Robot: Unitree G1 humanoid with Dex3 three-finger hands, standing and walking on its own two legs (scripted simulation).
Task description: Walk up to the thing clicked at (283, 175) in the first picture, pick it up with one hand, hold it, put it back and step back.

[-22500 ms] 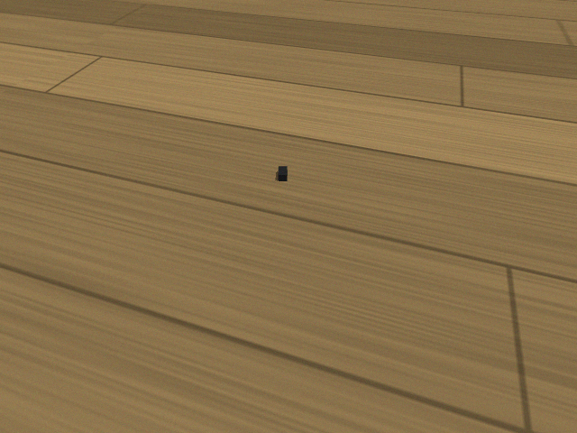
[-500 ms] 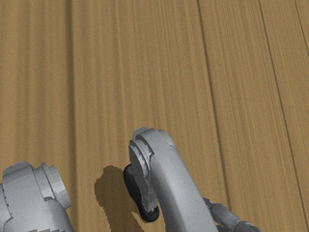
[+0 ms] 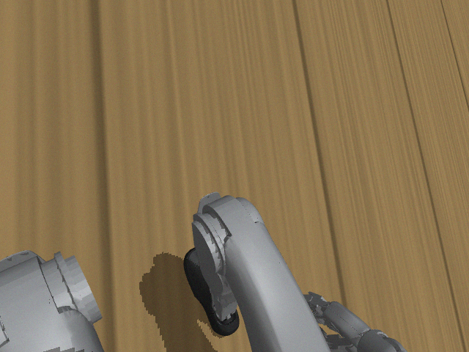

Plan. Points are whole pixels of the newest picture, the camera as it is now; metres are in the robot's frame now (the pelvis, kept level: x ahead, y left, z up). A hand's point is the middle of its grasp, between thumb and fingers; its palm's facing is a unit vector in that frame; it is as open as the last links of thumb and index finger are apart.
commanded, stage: close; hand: left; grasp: from above
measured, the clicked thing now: out of the picture +0.43 +0.35 -0.28
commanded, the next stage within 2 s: settle in 1.18 s
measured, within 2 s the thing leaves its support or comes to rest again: leaves its support in 1.52 s
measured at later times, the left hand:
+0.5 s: hand out of the picture +0.40 +0.33 -0.25, palm faces -0.39 -0.12 -0.91, open 8.9 cm
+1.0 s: hand out of the picture +0.40 +0.35 -0.25, palm faces -0.48 -0.19 -0.86, open 7.3 cm
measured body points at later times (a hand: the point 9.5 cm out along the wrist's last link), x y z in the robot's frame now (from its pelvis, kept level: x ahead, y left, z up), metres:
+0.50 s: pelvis -0.01 +0.00 +0.00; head +0.25 +0.15 +0.34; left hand +0.42 +0.33 -0.20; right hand +0.09 -0.26 -0.06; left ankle +0.07 +0.13 -0.27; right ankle +0.11 -0.13 -0.27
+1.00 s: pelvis +0.00 +0.00 +0.00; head +0.26 +0.14 +0.34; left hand +0.42 +0.36 -0.20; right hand +0.08 -0.25 -0.07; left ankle +0.07 +0.13 -0.27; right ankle +0.11 -0.13 -0.27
